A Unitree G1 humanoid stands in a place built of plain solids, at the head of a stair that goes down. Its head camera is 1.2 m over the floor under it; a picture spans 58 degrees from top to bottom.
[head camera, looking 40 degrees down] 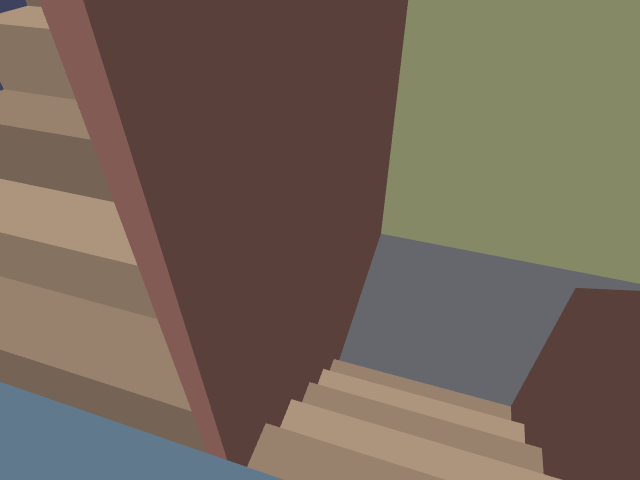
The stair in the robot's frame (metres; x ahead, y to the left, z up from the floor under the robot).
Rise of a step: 0.21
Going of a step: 0.22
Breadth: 1.03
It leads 18 degrees to the right of straight ahead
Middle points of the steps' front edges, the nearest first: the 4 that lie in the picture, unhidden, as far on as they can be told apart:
0.78 -0.38 -0.42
0.99 -0.44 -0.64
1.20 -0.51 -0.85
1.41 -0.58 -1.06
